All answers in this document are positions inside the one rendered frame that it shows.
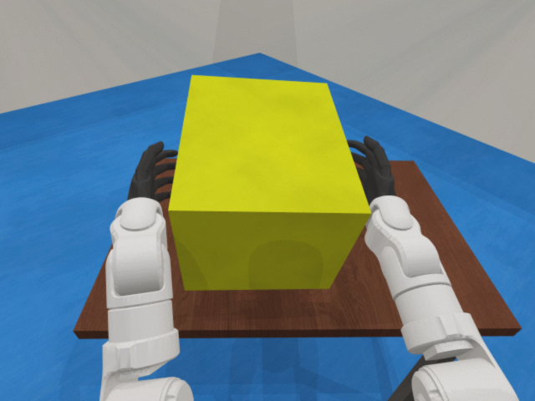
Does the robot right forearm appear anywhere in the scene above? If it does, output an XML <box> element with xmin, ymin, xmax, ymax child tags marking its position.
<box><xmin>364</xmin><ymin>195</ymin><xmax>519</xmax><ymax>401</ymax></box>

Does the right robot hand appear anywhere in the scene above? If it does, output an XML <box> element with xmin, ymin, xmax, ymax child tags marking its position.
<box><xmin>347</xmin><ymin>135</ymin><xmax>396</xmax><ymax>205</ymax></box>

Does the left robot hand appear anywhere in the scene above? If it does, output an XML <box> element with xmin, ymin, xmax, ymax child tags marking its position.
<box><xmin>127</xmin><ymin>141</ymin><xmax>178</xmax><ymax>202</ymax></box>

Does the carton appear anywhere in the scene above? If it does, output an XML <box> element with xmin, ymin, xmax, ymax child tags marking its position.
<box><xmin>168</xmin><ymin>75</ymin><xmax>371</xmax><ymax>291</ymax></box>

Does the robot right upper arm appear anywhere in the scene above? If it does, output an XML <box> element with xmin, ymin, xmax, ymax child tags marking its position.
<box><xmin>411</xmin><ymin>358</ymin><xmax>516</xmax><ymax>401</ymax></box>

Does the table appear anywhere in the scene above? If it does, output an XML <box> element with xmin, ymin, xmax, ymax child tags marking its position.
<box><xmin>73</xmin><ymin>158</ymin><xmax>522</xmax><ymax>401</ymax></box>

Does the robot left forearm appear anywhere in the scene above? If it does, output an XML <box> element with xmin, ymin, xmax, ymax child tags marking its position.
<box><xmin>99</xmin><ymin>197</ymin><xmax>180</xmax><ymax>401</ymax></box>

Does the robot left upper arm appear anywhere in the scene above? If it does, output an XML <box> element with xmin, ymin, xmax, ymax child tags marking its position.
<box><xmin>106</xmin><ymin>377</ymin><xmax>194</xmax><ymax>401</ymax></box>

